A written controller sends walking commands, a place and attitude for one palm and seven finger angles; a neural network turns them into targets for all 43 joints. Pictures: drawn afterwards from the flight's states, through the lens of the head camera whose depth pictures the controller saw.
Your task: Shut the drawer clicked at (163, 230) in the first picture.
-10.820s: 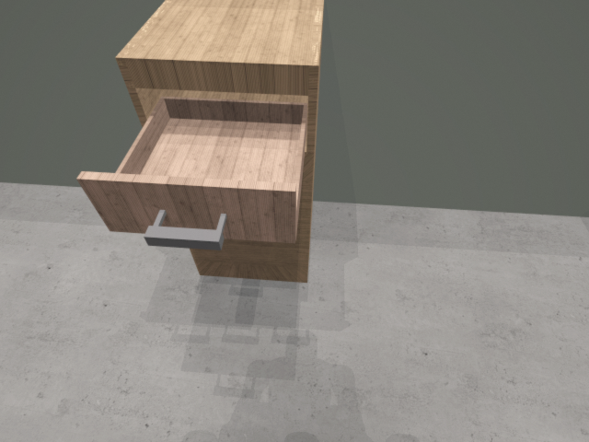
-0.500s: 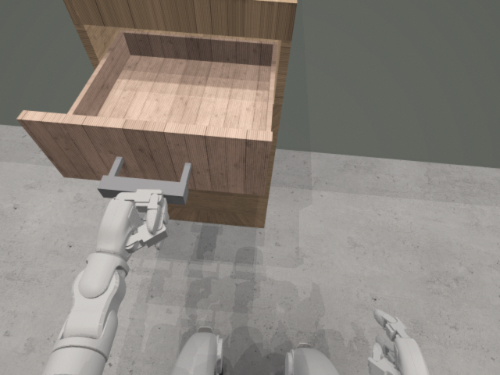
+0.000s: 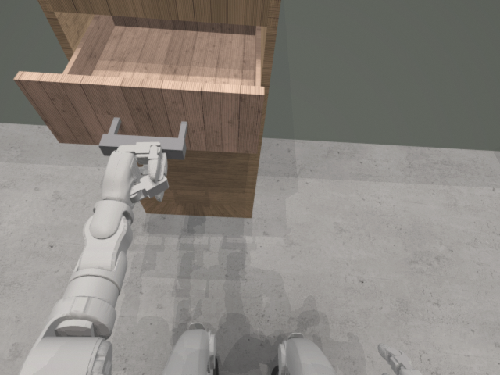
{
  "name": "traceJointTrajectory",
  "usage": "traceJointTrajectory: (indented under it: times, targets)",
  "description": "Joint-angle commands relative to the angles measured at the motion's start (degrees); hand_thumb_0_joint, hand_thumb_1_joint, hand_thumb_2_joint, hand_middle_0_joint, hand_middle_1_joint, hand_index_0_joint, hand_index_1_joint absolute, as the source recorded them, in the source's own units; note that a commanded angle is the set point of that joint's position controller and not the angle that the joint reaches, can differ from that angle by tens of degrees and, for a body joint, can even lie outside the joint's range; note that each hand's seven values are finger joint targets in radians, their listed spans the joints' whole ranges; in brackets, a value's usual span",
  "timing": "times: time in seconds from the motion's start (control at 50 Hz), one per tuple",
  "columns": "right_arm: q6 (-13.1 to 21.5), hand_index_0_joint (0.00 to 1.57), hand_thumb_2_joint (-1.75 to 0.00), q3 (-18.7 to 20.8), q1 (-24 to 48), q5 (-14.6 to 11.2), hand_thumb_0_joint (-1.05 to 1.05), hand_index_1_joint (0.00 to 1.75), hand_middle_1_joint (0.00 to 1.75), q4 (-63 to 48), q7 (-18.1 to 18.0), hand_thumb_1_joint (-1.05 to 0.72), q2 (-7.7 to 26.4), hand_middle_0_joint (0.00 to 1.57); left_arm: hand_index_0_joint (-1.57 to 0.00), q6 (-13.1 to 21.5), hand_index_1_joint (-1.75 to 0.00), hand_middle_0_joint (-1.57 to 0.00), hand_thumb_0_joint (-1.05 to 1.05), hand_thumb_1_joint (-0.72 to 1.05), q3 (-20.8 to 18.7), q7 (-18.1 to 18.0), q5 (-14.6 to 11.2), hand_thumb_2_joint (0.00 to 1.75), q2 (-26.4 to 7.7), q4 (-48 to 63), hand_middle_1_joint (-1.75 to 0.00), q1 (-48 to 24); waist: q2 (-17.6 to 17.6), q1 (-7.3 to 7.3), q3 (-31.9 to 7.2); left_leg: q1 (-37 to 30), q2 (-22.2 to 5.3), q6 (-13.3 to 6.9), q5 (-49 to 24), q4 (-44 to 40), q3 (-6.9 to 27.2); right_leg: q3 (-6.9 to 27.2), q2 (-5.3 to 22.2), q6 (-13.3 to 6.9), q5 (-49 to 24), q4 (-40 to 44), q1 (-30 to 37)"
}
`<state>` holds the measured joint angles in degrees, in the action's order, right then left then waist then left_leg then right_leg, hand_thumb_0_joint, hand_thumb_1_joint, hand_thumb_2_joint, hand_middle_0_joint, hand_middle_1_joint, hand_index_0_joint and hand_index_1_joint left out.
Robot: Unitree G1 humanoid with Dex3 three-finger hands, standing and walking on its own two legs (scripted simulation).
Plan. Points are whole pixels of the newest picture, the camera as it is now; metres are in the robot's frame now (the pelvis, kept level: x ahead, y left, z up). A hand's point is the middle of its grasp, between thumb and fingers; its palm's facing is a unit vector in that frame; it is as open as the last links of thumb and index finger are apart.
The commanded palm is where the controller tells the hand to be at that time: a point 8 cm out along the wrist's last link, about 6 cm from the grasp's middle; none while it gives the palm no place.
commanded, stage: push the drawer shut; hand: left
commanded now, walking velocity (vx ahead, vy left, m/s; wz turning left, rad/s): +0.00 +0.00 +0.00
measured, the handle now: (147, 136) +0.49 +0.18 +0.06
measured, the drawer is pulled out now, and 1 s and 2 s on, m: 0.19 0.07 0.00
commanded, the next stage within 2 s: pull the fist back off the drawer in 2.00 s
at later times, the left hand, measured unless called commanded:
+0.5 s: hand (167, 149) +0.47 +0.14 +0.05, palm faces -0.06 -1.00 -0.05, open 2.8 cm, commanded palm +0.47 +0.19 +0.06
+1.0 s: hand (171, 122) +0.53 +0.14 +0.05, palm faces -0.06 -1.00 -0.04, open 2.9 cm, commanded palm +0.54 +0.18 +0.06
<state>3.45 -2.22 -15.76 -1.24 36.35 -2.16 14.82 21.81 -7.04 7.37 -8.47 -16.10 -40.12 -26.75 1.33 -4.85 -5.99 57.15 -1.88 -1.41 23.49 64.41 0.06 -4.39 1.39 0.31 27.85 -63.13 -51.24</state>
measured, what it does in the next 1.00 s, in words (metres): stands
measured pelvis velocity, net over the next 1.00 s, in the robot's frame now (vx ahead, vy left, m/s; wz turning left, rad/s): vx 0.01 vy -0.01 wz -0.03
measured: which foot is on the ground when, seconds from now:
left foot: down 0.00-1.00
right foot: down 0.00-1.00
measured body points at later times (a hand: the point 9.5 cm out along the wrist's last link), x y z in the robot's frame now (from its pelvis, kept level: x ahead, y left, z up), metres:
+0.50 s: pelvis +0.01 -0.01 -0.01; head +0.12 +0.01 +0.43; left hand +0.47 +0.20 +0.05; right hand +0.07 -0.27 -0.12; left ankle +0.07 +0.10 -0.65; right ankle +0.03 -0.13 -0.65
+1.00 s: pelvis +0.01 -0.01 -0.02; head +0.15 +0.02 +0.41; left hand +0.53 +0.20 +0.06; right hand +0.02 -0.27 -0.13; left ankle +0.07 +0.10 -0.65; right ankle +0.03 -0.13 -0.65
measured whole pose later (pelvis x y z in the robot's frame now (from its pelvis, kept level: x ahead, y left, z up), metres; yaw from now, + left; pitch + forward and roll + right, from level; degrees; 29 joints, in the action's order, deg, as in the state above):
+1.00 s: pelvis +0.01 -0.01 -0.02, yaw -2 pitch +24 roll -4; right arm 0.0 -2.6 -20.0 0.9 37.8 -0.7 15.2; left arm 23.6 -17.8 11.0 -3.8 -27.1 -67.5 -54.9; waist 2.0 -10.4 -6.5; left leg 68.1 -3.7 -0.9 25.3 69.5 1.2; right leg -5.1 -0.5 -0.4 28.9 -66.9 -61.7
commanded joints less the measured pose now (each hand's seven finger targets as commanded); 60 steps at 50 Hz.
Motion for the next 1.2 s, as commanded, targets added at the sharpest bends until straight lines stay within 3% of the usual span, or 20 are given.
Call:
traceJointTrajectory:
  times: [0.0, 0.04, 0.08, 0.12, 0.14, 0.2, 0.26, 0.28, 0.34, 0.4, 0.46, 0.52, 0.6, 0.62, 0.82, 0.86, 0.9, 0.98, 1.1, 1.18]
  targets:
    - [1.5, 0.20, -0.90, 3.8, -2.5, 0.4, 0.00, 0.30, 0.30, -5.4, -0.2, -0.90, 9.5, 0.20, -1.40, 4.6, -1.60, -1.40, 0.00, 0.90, -4.3, -1.5, -0.5, 0.90, -8.0, 9.7, -1.60, -30.3, 3.0, -2.87, -21.0, -22.6, 0.7, 0.6, 1.9, -11.2, 5.5, 1.1, -2.6, -1.8, -2.5, 10.0, -1.6]
    - [1.0, 0.20, -0.90, 4.0, -3.0, 0.4, 0.00, 0.30, 0.30, -5.4, 0.0, -0.90, 9.6, 0.20, -1.40, 5.2, -1.60, -1.40, 0.00, 0.90, -5.4, -1.4, -0.3, 0.90, -9.3, 8.8, -1.60, -30.6, 2.3, -2.75, -21.9, -22.0, 0.8, 0.5, 1.0, -10.7, 4.8, 1.5, -2.6, -1.8, -2.7, 10.3, -0.5]
    - [0.8, 0.20, -0.90, 4.0, -3.5, 0.5, 0.00, 0.30, 0.30, -5.1, 0.1, -0.90, 9.4, 0.20, -1.40, 5.7, -1.60, -1.40, 0.00, 0.90, -5.2, -1.0, 0.0, 0.90, -9.1, 7.8, -1.60, -32.3, 3.9, -2.79, -22.4, -23.1, 0.8, 0.6, -0.2, -10.4, 5.0, 1.3, -2.7, -1.9, -3.4, 9.8, -1.5]
    - [0.5, 0.20, -0.90, 4.1, -4.0, 0.6, 0.00, 0.30, 0.30, -4.8, 0.3, -0.90, 9.3, 0.20, -1.40, 6.0, -1.60, -1.40, 0.00, 0.90, -4.6, -0.8, -0.1, 0.90, -8.0, 6.7, -1.60, -33.8, 2.8, -3.35, -22.8, -22.8, 0.8, 0.5, -1.1, -10.0, 4.7, 1.4, -2.8, -1.8, -4.0, 10.0, -1.1]
    - [0.3, 0.20, -0.90, 4.2, -4.3, 0.5, 0.00, 0.30, 0.30, -4.6, 0.3, -0.90, 9.4, 0.20, -1.40, 6.2, -1.60, -1.40, 0.00, 0.90, -5.8, -0.8, 0.0, 0.90, -9.2, 5.6, -1.60, -34.0, 1.9, -3.25, -22.4, -22.0, 0.7, 0.4, -0.8, -9.7, 4.4, 1.6, -2.8, -1.7, -3.7, 10.2, -0.9]
    - [-0.1, 0.20, -0.90, 4.1, -4.9, 0.6, 0.00, 0.30, 0.30, -4.3, 0.4, -0.90, 9.4, 0.20, -1.40, 7.0, -1.60, -1.40, 0.00, 0.90, -5.2, -0.5, 0.4, 0.90, -9.1, 4.0, -1.60, -37.2, 3.5, -3.84, -22.3, -22.8, 0.7, 0.5, -1.2, -9.6, 4.8, 1.4, -2.9, -1.8, -4.0, 9.6, -2.5]
    - [-0.5, 0.20, -0.90, 4.1, -5.7, 0.7, 0.00, 0.30, 0.30, -3.9, 0.3, -0.90, 9.6, 0.20, -1.40, 7.4, -1.60, -1.40, 0.00, 0.90, -6.6, -0.3, 0.5, 0.90, -10.9, 0.9, -1.60, -39.2, 1.6, -4.43, -21.4, -20.7, 0.8, 0.1, -0.5, -8.9, 4.2, 1.8, -3.1, -1.6, -3.6, 9.8, -2.1]
    - [-0.6, 0.20, -0.90, 4.0, -5.6, 0.7, 0.00, 0.30, 0.30, -3.8, 0.3, -0.90, 9.4, 0.20, -1.40, 7.5, -1.60, -1.40, 0.00, 0.90, -6.3, -0.1, 0.5, 0.90, -10.4, 0.0, -1.60, -40.5, 2.2, -4.60, -21.4, -20.1, 1.0, 0.0, 0.1, -8.7, 3.9, 2.1, -3.1, -1.5, -3.2, 10.1, -2.3]
    - [-1.0, 0.20, -0.90, 3.9, -6.4, 0.7, 0.00, 0.30, 0.30, -3.4, 0.1, -0.90, 9.5, 0.20, -1.40, 7.8, -1.60, -1.40, 0.00, 0.90, -8.3, 0.2, 0.8, 0.90, -13.4, -1.9, -1.60, -42.8, 2.1, -4.54, -23.3, -18.6, 1.0, -0.2, -1.0, -7.6, 3.4, 2.7, -3.1, -1.5, -3.9, 9.8, -0.6]
    - [-1.1, 0.20, -0.90, 3.8, -6.9, 0.8, 0.00, 0.30, 0.30, -3.1, 0.2, -0.90, 9.4, 0.20, -1.40, 8.0, -1.60, -1.40, 0.00, 0.90, -7.5, 1.0, 0.8, 0.90, -12.8, -3.3, -1.60, -45.5, 3.7, -5.18, -24.1, -19.6, 1.0, -0.2, -1.7, -7.1, 3.5, 2.6, -3.2, -1.5, -4.3, 9.5, -2.0]
    - [-1.2, 0.20, -0.90, 3.9, -7.8, 1.0, 0.00, 0.30, 0.30, -2.9, 0.3, -0.90, 9.5, 0.20, -1.40, 8.2, -1.60, -1.40, 0.00, 0.90, -8.4, 1.4, 0.9, 0.90, -14.4, -3.7, -1.60, -47.5, 4.9, -5.30, -26.2, -20.9, 0.8, -0.3, -4.2, -6.3, 3.8, 2.5, -3.4, -1.7, -6.0, 8.8, -2.3]
    - [-1.6, 0.20, -0.90, 3.9, -8.3, 1.2, 0.00, 0.30, 0.30, -2.5, 0.4, -0.90, 9.6, 0.20, -1.40, 7.9, -1.60, -1.40, 0.00, 0.90, -9.6, 1.7, 0.9, 0.90, -15.5, -5.3, -1.60, -48.4, 4.4, -5.44, -27.0, -19.7, 0.8, -0.3, -5.1, -5.7, 3.6, 2.8, -3.4, -1.5, -6.7, 8.9, -1.3]
    - [-1.8, 0.20, -0.90, 3.8, -8.8, 1.2, 0.00, 0.30, 0.30, -2.2, 0.5, -0.90, 9.7, 0.20, -1.40, 7.5, -1.60, -1.40, 0.00, 0.90, -9.2, 1.8, 1.1, 0.90, -15.6, -8.4, -1.60, -51.4, 3.5, -6.96, -24.3, -16.9, 0.7, -0.6, -2.6, -5.3, 3.5, 3.0, -3.6, -1.3, -4.8, 9.2, -3.1]
    - [-1.8, 0.20, -0.90, 3.8, -9.2, 1.3, 0.00, 0.30, 0.30, -2.1, 0.4, -0.90, 9.9, 0.20, -1.40, 7.5, -1.60, -1.40, 0.00, 0.90, -10.8, 1.6, 1.2, 0.90, -17.8, -8.7, -1.60, -52.3, 2.8, -6.96, -24.3, -15.9, 0.7, -0.7, -2.2, -5.0, 3.3, 3.3, -3.7, -1.2, -4.5, 9.2, -2.4]
    - [-2.1, 0.20, -0.90, 3.4, -11.4, 1.8, 0.00, 0.30, 0.30, -1.8, 0.5, -0.90, 10.5, 0.20, -1.40, 6.4, -1.60, -1.40, 0.00, 0.90, -12.5, 2.2, 2.5, 0.90, -22.2, -11.8, -1.60, -58.1, 6.4, -8.32, -27.4, -15.0, 0.3, -0.9, -3.3, -3.3, 3.6, 3.3, -4.0, -1.4, -4.6, 7.9, -4.6]
    - [-2.1, 0.20, -0.90, 3.2, -12.1, 2.0, 0.00, 0.30, 0.30, -1.6, 0.7, -0.90, 10.5, 0.20, -1.40, 5.9, -1.60, -1.40, 0.00, 0.90, -11.7, 2.2, 2.7, 0.90, -21.4, -12.8, -1.60, -59.8, 7.2, -8.88, -26.6, -15.3, 0.4, -0.9, -3.6, -3.2, 3.9, 3.0, -4.1, -1.5, -4.8, 7.6, -5.9]
    - [-2.3, 0.20, -0.90, 3.3, -12.6, 2.0, 0.00, 0.30, 0.30, -1.5, 0.7, -0.90, 10.9, 0.20, -1.40, 5.5, -1.60, -1.40, 0.00, 0.90, -13.2, 1.8, 3.2, 0.90, -23.4, -13.4, -1.60, -60.5, 7.2, -8.96, -27.7, -15.4, 0.2, -0.9, -4.0, -3.0, 4.0, 2.9, -4.1, -1.3, -4.9, 7.6, -6.0]
    - [-2.6, 0.20, -0.90, 3.3, -13.8, 2.5, 0.00, 0.30, 0.30, -1.2, 1.0, -0.90, 11.0, 0.20, -1.40, 5.2, -1.60, -1.40, 0.00, 0.90, -12.8, 1.3, 4.2, 0.90, -23.5, -14.0, -1.60, -63.1, 9.5, -9.65, -29.2, -17.8, -0.1, -0.7, -5.5, -2.9, 4.9, 2.2, -4.2, -1.5, -5.3, 6.9, -8.6]
    - [-3.1, 0.20, -0.90, 3.1, -15.4, 3.2, 0.00, 0.30, 0.30, -0.8, 1.5, -0.90, 11.5, 0.20, -1.40, 4.5, -1.60, -1.40, 0.00, 0.90, -14.8, 0.3, 5.3, 0.90, -26.4, -15.8, -1.60, -66.3, 8.3, -10.47, -30.0, -16.4, -0.3, -0.9, -6.2, -2.1, 5.4, 1.9, -4.5, -1.4, -5.5, 6.4, -8.8]
    - [-3.6, 0.20, -0.90, 2.8, -16.2, 3.3, 0.00, 0.30, 0.30, -0.8, 1.7, -0.90, 11.6, 0.20, -1.40, 4.0, -1.60, -1.40, 0.00, 0.90, -15.2, 0.4, 6.2, 0.90, -27.9, -17.5, -1.60, -68.3, 9.7, -11.23, -29.4, -15.9, -0.5, -0.9, -6.1, -1.8, 5.4, 1.8, -4.6, -1.5, -5.4, 6.4, -10.1]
